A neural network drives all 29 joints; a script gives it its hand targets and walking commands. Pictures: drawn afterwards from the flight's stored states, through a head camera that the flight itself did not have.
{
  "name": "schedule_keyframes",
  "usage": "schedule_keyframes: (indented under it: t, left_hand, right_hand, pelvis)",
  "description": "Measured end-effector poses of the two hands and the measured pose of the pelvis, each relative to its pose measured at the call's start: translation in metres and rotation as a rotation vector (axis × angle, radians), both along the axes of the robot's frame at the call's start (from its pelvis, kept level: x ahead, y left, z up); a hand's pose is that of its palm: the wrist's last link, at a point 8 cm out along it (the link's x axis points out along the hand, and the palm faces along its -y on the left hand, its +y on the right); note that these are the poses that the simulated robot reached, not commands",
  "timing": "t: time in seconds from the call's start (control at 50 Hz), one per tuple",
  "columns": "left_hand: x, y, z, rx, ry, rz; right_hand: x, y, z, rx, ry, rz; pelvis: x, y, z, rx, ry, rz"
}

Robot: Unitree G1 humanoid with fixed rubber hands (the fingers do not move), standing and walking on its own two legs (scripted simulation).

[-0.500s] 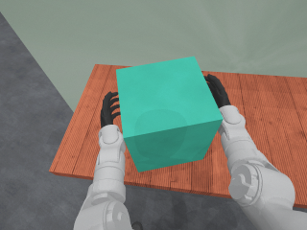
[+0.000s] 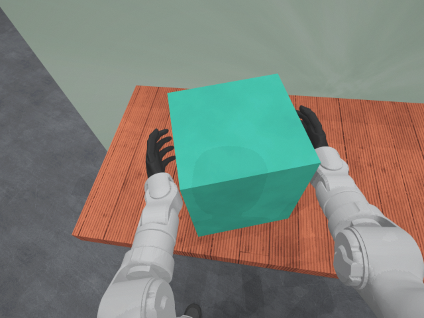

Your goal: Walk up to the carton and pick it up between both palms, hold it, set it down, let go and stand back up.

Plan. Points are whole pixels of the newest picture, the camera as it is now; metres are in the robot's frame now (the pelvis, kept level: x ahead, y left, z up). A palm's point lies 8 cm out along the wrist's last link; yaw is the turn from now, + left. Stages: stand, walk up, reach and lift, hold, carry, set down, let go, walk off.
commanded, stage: set down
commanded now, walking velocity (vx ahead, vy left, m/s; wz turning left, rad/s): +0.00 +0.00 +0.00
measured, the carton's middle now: (234, 162) +0.42 +0.05 +0.00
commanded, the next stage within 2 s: none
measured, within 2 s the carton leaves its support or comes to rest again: neither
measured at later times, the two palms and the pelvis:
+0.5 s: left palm (160, 174) +0.35 +0.19 +0.02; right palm (329, 139) +0.47 -0.12 +0.04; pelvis +0.00 +0.00 +0.00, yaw +0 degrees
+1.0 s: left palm (150, 215) +0.27 +0.19 +0.01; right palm (351, 175) +0.41 -0.17 +0.02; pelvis -0.04 +0.00 +0.00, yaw +0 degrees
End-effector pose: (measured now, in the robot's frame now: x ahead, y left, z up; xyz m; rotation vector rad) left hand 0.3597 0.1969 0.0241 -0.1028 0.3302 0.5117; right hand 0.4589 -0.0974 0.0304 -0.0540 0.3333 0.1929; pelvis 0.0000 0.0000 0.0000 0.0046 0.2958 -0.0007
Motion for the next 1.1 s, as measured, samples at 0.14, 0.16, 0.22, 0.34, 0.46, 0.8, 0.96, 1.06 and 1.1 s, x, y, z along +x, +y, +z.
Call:
schedule_keyframes:
  t: [0.14, 0.16, 0.22, 0.34, 0.46, 0.8, 0.96, 1.06, 1.1]
  left_hand:
    - [-0.002, -0.001, -0.007, -0.003, 0.019, -0.004]
    - [-0.003, -0.002, -0.008, -0.003, 0.021, -0.004]
    - [-0.003, -0.002, -0.009, -0.008, 0.02, -0.005]
    - [-0.003, -0.003, -0.008, -0.009, 0.005, -0.012]
    - [-0.004, -0.004, -0.006, -0.018, -0.011, -0.01]
    - [-0.037, -0.012, -0.016, -0.005, 0.018, -0.065]
    - [-0.078, -0.007, -0.02, 0.009, 0.017, -0.036]
    - [-0.091, -0.011, -0.011, 0.013, -0.015, -0.035]
    - [-0.094, -0.016, -0.01, 0.012, -0.018, -0.049]
  right_hand:
    - [0.012, 0.0, 0.003, 0.013, -0.044, 0.013]
    - [0.013, 0.0, 0.003, 0.015, -0.048, 0.015]
    - [0.014, -0.002, 0.001, 0.015, -0.051, 0.018]
    - [0.013, -0.013, -0.002, 0.006, -0.048, 0.005]
    - [0.014, -0.023, 0.004, -0.001, -0.082, -0.004]
    - [-0.005, -0.037, 0.011, 0.014, -0.131, 0.007]
    - [-0.041, -0.061, -0.004, -0.019, -0.086, -0.008]
    - [-0.068, -0.076, -0.013, -0.044, -0.052, -0.009]
    - [-0.076, -0.079, -0.014, -0.046, -0.045, -0.004]
  pelvis:
    - [0.003, 0.0, -0.001, -0.001, 0.03, 0.0]
    - [0.003, 0.0, -0.001, -0.001, 0.031, 0.0]
    - [0.003, 0.0, -0.001, -0.001, 0.033, 0.0]
    - [0.003, 0.0, -0.001, -0.001, 0.032, 0.0]
    - [0.001, 0.0, -0.001, -0.002, 0.029, -0.001]
    - [-0.015, -0.001, -0.002, -0.002, 0.006, -0.002]
    - [-0.033, -0.004, -0.003, -0.002, -0.019, -0.006]
    - [-0.047, -0.004, -0.004, -0.002, -0.038, -0.007]
    - [-0.051, -0.004, -0.005, -0.002, -0.044, -0.007]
